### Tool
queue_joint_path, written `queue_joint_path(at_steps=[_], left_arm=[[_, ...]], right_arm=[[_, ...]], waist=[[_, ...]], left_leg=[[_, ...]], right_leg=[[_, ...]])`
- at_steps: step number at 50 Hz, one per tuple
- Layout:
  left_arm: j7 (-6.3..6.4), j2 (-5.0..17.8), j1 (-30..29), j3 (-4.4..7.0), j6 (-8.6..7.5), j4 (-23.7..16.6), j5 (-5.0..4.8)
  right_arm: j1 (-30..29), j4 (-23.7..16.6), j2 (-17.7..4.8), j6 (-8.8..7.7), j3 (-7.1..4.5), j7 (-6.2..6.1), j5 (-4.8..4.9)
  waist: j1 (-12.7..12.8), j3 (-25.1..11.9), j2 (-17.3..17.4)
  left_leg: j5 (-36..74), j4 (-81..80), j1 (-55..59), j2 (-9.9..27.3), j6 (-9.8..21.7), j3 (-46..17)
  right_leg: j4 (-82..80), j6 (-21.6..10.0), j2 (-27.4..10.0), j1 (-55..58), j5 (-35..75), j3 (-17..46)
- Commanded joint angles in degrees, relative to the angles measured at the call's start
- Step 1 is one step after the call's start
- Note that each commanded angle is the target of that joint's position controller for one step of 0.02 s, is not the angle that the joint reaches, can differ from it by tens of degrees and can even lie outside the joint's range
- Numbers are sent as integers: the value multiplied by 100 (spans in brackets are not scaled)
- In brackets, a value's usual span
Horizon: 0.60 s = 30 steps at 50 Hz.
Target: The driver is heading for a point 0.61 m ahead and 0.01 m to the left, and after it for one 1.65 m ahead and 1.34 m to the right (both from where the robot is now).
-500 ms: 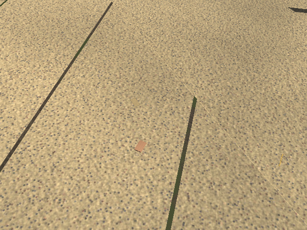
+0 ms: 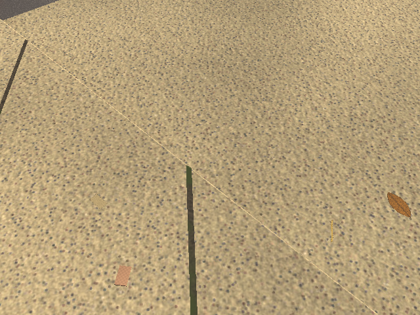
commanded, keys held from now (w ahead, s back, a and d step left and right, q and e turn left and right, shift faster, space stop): w+e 0.24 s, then w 0.44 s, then e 0.32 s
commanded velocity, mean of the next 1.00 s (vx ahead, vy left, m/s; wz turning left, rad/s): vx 0.43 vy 0.00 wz -0.36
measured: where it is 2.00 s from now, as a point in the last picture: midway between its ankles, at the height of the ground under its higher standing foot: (229, 296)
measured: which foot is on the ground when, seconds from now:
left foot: up 0.00-0.32, down 0.34-0.88, up 0.90-1.00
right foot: down 0.00-0.34, up 0.36-0.84, down 0.86-1.00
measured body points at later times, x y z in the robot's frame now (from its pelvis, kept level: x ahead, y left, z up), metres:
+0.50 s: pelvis +0.29 +0.04 +0.00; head +0.31 +0.05 +0.45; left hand +0.39 +0.30 -0.14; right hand +0.34 -0.24 -0.11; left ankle +0.35 +0.12 -0.74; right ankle +0.16 -0.05 -0.65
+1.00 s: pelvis +0.48 -0.05 -0.01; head +0.52 -0.08 +0.44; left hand +0.70 +0.14 -0.12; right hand +0.44 -0.31 -0.15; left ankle +0.45 +0.10 -0.65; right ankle +0.54 -0.12 -0.74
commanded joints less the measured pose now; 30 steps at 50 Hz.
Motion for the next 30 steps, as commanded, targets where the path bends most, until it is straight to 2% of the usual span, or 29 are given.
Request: queue_joint_path(at_steps=[1, 4, 7, 12, 14, 15, 16, 17, 18, 19, 20, 21, 22, 24, 25, 27, 30], left_arm=[[22, 785, 200, 159, -171, -320, -22], [26, 784, 621, 152, -145, -282, -17], [47, 814, 928, 154, -130, -270, -3], [116, 897, 1201, 155, -111, -292, 87], [165, 957, 987, 157, -126, -347, 95], [163, 994, 823, 154, -147, -376, 96], [140, 1030, 762, 152, -175, -362, 91], [94, 969, 752, 126, -214, -330, 65], [59, 540, 906, 1, -260, -474, 50], [40, 247, 1804, -29, -231, -467, -113], [93, 676, 1515, -6, -170, -304, 113], [42, 690, 945, 5, -162, -377, 137], [7, 602, 627, -26, -166, -461, 143], [-74, 515, 532, -52, -79, -504, 220], [-97, 468, 553, -67, -39, -491, 234], [-128, 411, 411, -92, 9, -534, 252], [-174, 331, -348, -166, 20, -776, 261]], right_arm=[[306, -247, -390, 149, -90, 36, -38], [-462, -518, -456, 166, -87, 48, -14], [-1013, -711, -457, 143, -51, 80, 13], [-1688, -1046, -509, 32, 24, 124, 80], [-1343, -995, -595, -24, 12, 118, 96], [-922, -868, -680, -52, -25, 90, 100], [-269, -653, -808, -92, -93, 38, 95], [513, -455, -956, -162, -160, -29, 52], [1430, -418, -1340, -193, -238, -125, -61], [1409, -295, -1810, -122, -371, -102, -91], [962, -371, -1234, -61, -289, -37, 64], [530, -443, -829, -65, -198, -11, 114], [368, -401, -645, -83, -147, 9, 81], [475, -211, -556, -153, -98, -3, 110], [620, -113, -558, -209, -94, 17, 137], [845, 37, -605, -295, -105, 46, 189], [1081, 195, -638, -287, -116, 48, 199]], waist=[[-150, -288, -163], [139, -125, -340], [360, -129, -424], [542, -70, -517], [318, -110, -580], [122, -219, -601], [-146, -513, -502], [-532, -951, -243], [-785, -1787, 360], [-247, -2094, 1850], [-164, -1325, 718], [-144, -652, 149], [-102, -401, -32], [35, -325, 387], [55, -373, 481], [94, -365, 455], [-5, -120, 396]], left_leg=[[478, -456, -354, 5, -183, 175], [1083, -1234, -857, -45, -254, 170], [1493, -1924, -1026, -190, -240, 122], [1434, -2855, -807, -498, -84, 120], [1311, -3321, -48, -577, 95, 112], [1127, -3493, 671, -707, 218, 172], [997, -3666, 1514, -878, 345, 279], [1074, -3912, 2605, -674, 520, 148], [-78, -3998, 3852, 673, 808, -1351], [-365, -4852, 4700, 1816, 1580, -4162], [-1070, -5028, 4020, 1613, 1511, -4224], [-821, -5092, 3255, 1345, 1412, -3217], [-82, -5183, 2816, 1056, 1293, -2503], [979, -5314, 2433, 640, 1124, -1596], [1461, -5330, 2407, 580, 1138, -1400], [1877, -5442, 2456, 558, 1226, -1120], [1830, -5774, 2500, 501, 1291, -797]], right_leg=[[-1082, -699, -1409, 211, 1918, 1507], [-1111, -539, -1369, 518, 1769, 1680], [-964, -459, -1373, 951, 1885, 1822], [-519, -448, -1516, 1435, 2577, 2150], [-375, -275, -1595, 1326, 2819, 2169], [-133, -151, -1568, 1144, 3327, 2108], [505, -44, -1428, 1083, 3923, 1987], [1570, 78, -1100, 755, 3690, 1689], [3184, 185, -786, 15, 1865, 1335], [4630, 400, 170, -1622, -1989, 791], [5016, 327, -318, -2160, -1648, 972], [4886, 350, -496, -2123, -1094, 946], [4646, 376, -650, -2037, -832, 889], [4258, 463, -827, -1785, -736, 784], [4183, 499, -810, -1711, -718, 730], [4019, 558, -854, -1912, -627, 624], [3416, 691, -1134, -2448, -69, 330]])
